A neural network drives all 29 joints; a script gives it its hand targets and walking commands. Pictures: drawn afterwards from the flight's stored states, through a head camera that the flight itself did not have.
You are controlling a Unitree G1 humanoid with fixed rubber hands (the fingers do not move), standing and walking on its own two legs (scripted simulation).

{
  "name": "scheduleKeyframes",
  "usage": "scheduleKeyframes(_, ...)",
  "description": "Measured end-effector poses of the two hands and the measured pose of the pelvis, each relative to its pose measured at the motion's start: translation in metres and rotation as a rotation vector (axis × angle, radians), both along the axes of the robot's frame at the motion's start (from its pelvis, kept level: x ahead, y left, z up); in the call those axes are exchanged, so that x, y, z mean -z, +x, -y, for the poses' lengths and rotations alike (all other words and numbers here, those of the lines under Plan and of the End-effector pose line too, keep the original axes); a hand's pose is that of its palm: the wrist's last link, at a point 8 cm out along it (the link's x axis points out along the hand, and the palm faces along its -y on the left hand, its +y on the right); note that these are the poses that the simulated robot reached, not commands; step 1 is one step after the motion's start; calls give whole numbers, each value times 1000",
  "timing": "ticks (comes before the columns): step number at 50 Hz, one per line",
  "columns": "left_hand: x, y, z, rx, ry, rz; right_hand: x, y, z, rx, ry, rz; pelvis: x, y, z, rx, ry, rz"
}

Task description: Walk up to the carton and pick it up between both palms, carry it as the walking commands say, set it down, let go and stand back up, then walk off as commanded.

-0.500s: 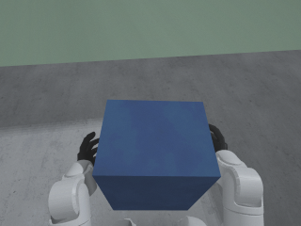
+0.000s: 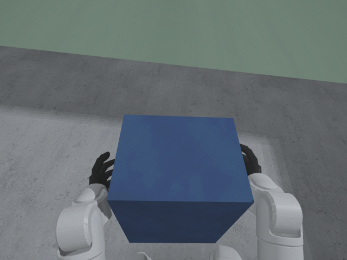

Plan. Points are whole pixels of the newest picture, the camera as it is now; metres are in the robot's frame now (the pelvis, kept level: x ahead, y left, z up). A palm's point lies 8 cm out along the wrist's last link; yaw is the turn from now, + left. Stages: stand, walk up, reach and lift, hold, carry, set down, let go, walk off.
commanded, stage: carry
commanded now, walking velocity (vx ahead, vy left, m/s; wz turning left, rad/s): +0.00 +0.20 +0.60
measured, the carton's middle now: (175, 187) +0.26 +0.01 +0.03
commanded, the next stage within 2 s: none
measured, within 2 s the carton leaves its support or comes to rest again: neither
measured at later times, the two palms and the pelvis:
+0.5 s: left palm out of the picture +0.11 +0.40 +0.08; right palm (127, 204) +0.20 +0.10 +0.10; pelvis -0.09 +0.18 -0.01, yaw +16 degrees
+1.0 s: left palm out of the picture -0.11 +0.58 +0.08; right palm out of the picture +0.07 +0.33 +0.10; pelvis -0.23 +0.31 +0.00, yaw +37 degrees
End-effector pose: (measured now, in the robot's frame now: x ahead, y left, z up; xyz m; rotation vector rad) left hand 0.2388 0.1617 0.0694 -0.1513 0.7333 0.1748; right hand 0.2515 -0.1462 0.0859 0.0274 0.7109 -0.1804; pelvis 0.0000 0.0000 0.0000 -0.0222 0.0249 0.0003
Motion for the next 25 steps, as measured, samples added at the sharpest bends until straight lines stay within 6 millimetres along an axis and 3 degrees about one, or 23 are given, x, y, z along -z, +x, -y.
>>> scheduleKeyframes(6, 10, -39, -62, -106, 27, -31, 21, -8, -64, -103, 32, -29, 5, -27, -39, -59, 14, -9)
scheduleKeyframes(12, -7, -66, -108, -120, 125, -23, 36, -33, -112, -110, 138, -25, 2, -54, -85, -135, -23, -5)
scheduleKeyframes(17, -12, -90, -148, -158, 53, -3, 13, -47, -152, -148, 69, -9, -5, -65, -116, -201, 13, -15)
scheduleKeyframes(21, -13, -102, -187, -172, 28, 104, -12, -47, -194, -165, 38, 98, 5, -74, -151, -285, 22, -24)
scheduleKeyframes(25, -10, -129, -235, -243, 26, 102, -11, -54, -247, -241, 28, 95, 7, -88, -182, -277, 13, -15)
